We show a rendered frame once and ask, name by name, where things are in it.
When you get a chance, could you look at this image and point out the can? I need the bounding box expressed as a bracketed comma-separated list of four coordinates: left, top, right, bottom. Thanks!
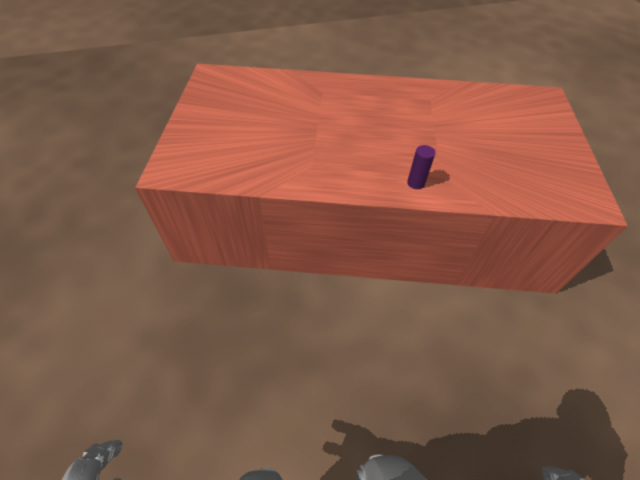
[407, 145, 435, 189]

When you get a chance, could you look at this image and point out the left robot hand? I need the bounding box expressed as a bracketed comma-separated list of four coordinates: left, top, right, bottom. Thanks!
[62, 440, 122, 480]

